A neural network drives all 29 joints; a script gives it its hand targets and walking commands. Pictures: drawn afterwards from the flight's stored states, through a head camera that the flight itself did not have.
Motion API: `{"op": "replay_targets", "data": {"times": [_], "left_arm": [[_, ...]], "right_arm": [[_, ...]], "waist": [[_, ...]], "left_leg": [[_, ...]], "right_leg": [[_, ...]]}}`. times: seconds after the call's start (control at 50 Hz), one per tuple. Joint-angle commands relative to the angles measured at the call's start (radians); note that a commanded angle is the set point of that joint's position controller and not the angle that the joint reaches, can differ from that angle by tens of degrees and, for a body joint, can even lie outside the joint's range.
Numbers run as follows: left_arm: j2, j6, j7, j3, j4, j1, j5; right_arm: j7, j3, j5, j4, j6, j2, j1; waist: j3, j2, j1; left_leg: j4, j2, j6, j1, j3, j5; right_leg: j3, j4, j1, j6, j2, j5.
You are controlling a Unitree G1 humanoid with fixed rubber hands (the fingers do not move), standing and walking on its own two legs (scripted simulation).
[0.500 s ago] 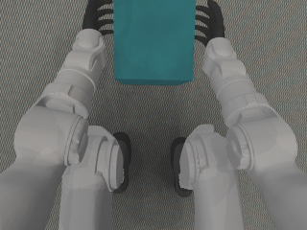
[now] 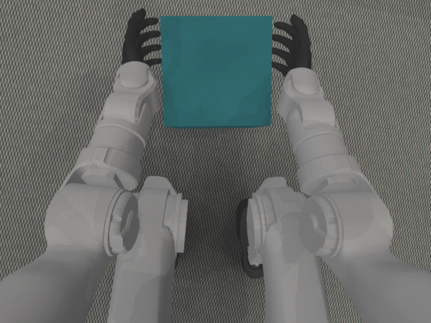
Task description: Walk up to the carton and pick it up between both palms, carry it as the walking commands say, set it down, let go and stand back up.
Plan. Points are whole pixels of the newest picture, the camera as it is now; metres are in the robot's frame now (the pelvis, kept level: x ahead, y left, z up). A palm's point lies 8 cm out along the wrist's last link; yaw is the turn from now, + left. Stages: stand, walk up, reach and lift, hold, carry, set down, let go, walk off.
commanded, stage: reach and lift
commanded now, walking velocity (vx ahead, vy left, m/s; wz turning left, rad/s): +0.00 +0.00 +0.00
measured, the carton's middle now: (215, 83) +0.51 +0.01 -0.21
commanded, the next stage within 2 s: none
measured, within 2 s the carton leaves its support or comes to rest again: neither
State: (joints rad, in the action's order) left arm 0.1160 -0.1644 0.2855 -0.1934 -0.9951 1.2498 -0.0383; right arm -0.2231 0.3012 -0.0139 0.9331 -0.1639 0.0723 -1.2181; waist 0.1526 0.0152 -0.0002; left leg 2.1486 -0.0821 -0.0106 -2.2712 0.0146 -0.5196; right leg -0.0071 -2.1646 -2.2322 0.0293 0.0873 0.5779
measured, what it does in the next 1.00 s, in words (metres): rises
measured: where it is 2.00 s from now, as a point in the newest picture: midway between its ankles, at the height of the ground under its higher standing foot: (210, 248)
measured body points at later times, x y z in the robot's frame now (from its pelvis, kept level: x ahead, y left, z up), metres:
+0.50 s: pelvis +0.00 +0.00 +0.04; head +0.30 +0.02 +0.37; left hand +0.51 +0.14 -0.07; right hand +0.51 -0.12 -0.07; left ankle +0.12 +0.11 -0.34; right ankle +0.11 -0.11 -0.34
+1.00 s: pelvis +0.01 +0.00 +0.09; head +0.27 +0.00 +0.45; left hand +0.49 +0.13 +0.00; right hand +0.50 -0.12 +0.00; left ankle +0.12 +0.11 -0.34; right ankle +0.11 -0.11 -0.34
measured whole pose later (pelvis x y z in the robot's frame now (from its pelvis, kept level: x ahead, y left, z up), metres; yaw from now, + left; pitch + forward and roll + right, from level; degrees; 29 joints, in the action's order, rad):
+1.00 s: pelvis +0.01 +0.00 +0.09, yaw +0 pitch +41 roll -1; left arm -0.07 -0.25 0.27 -0.41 -0.77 1.01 0.18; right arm -0.26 0.38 -0.18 0.76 -0.26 -0.08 -1.02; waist -0.11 0.00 0.00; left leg 1.87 -0.08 -0.01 -2.07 0.03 -0.51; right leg 0.02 -1.88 -2.05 0.02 0.09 0.55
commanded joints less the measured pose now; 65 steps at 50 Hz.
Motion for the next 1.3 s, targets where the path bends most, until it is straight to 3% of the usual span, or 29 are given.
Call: {"op": "replay_targets", "data": {"times": [0.0,0.12,0.34,0.58,0.94,1.28], "left_arm": [[-1.072,0.014,-0.348,0.35,0.202,0.636,-0.038],[-1.105,0.009,-0.348,0.337,0.201,0.585,-0.005],[-1.132,-0.009,-0.326,0.353,0.212,0.546,0.007],[-1.177,-0.048,-0.354,0.302,0.196,0.479,0.076],[-1.205,-0.068,-0.376,0.289,0.221,0.414,0.109],[-1.237,-0.079,-0.387,0.29,0.235,0.348,0.131]], "right_arm": [[0.313,-0.38,0.039,-0.133,0.001,-1.025,-0.638],[0.327,-0.377,0.002,-0.151,-0.008,-1.033,-0.587],[0.32,-0.436,0.022,-0.22,-0.011,-1.044,-0.616],[0.332,-0.401,-0.03,-0.18,-0.042,-1.091,-0.54],[0.325,-0.422,-0.044,-0.19,-0.063,-1.161,-0.474],[0.331,-0.406,-0.067,-0.163,-0.079,-1.211,-0.37]], "waist": [[-1.25,-0.05,0.013],[-1.26,-0.064,0.029],[-1.333,-0.05,0.018],[-1.309,-0.045,0.014],[-1.336,-0.018,0.002],[-1.284,-0.03,0.002]], "left_leg": [[-0.176,-0.096,0.017,0.719,-0.048,0.248],[-0.204,-0.102,0.012,0.713,-0.04,0.289],[-0.263,-0.106,0.007,0.796,-0.035,0.281],[-0.335,-0.104,0.005,0.787,-0.034,0.257],[-0.438,-0.103,0.003,0.837,-0.04,0.244],[-0.555,-0.1,0.003,0.929,-0.032,0.213]], "right_leg": [[-0.043,0.205,0.499,-0.02,0.084,-0.234],[-0.037,0.23,0.496,-0.023,0.081,-0.274],[-0.041,0.281,0.545,-0.016,0.086,-0.254],[-0.029,0.359,0.57,-0.022,0.095,-0.242],[-0.018,0.476,0.701,-0.017,0.107,-0.252],[-0.007,0.596,0.803,-0.019,0.109,-0.232]]}}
